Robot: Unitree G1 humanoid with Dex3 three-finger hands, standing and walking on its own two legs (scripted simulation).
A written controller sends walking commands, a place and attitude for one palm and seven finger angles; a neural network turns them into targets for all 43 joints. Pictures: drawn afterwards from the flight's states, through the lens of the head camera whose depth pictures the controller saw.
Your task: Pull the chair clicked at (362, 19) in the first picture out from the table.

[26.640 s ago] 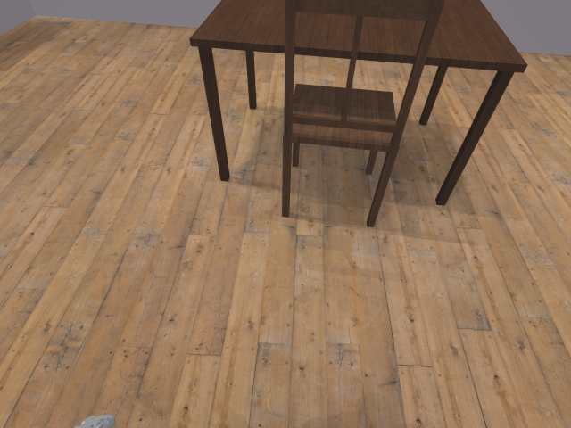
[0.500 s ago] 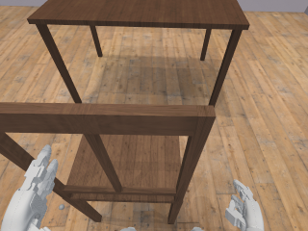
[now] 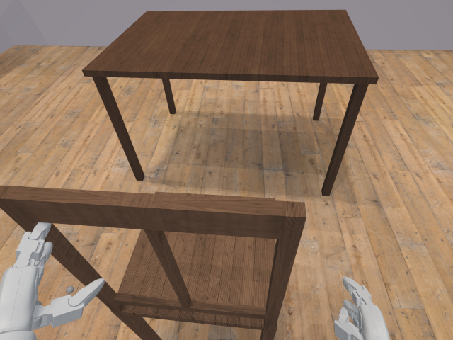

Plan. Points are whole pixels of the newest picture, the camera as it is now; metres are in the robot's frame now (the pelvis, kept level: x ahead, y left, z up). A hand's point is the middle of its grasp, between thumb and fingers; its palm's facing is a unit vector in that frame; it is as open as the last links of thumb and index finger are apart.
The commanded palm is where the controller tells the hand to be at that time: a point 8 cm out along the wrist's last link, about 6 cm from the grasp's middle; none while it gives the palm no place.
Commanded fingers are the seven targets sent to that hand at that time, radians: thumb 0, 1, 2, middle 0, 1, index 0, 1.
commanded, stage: draw the hand back to the body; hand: left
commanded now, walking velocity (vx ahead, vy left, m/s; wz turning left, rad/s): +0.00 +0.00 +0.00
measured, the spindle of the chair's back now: (173, 272) +0.24 +0.15 -0.04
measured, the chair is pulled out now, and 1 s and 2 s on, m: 0.64 0.64 0.66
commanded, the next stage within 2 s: step back with the hand held close in 0.58 s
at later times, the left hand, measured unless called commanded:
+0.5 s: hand (60, 283) +0.16 +0.26 +0.10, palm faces +0.43 -0.76 -0.49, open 7.1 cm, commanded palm +0.13 +0.29 +0.18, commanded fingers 0.00 0.90 0.90 -0.20 -0.30 -0.20 -0.30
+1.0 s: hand (55, 296) +0.14 +0.26 +0.10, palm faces +0.30 -0.80 -0.52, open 7.1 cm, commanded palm +0.10 +0.29 +0.19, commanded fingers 0.00 0.90 0.90 -0.20 -0.30 -0.20 -0.30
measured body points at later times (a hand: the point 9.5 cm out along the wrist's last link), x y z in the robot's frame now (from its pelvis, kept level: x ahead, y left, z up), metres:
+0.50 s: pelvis +0.00 -0.01 +0.01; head -0.01 -0.04 +0.45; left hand +0.13 +0.30 +0.13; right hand +0.20 -0.23 -0.08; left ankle -0.05 +0.14 -0.73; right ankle -0.01 -0.14 -0.73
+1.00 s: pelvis -0.05 -0.01 +0.01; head +0.01 -0.02 +0.45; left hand +0.12 +0.30 +0.13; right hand +0.16 -0.23 -0.08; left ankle -0.05 +0.14 -0.73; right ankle -0.01 -0.14 -0.73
